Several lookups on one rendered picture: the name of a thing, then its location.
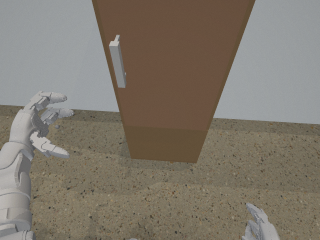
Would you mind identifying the robot right hand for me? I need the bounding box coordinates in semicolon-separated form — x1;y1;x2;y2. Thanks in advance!
242;203;280;240

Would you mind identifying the cupboard door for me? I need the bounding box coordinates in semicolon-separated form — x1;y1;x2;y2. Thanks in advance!
97;0;250;130

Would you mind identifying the handle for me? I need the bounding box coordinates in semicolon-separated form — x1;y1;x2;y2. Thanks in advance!
109;35;127;88

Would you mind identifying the robot left hand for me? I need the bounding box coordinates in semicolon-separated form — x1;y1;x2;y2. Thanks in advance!
9;91;75;159

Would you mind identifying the robot left upper arm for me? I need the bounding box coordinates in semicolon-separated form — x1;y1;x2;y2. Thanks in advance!
0;230;36;240

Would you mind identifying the left robot forearm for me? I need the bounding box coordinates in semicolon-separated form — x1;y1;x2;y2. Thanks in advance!
0;141;35;238

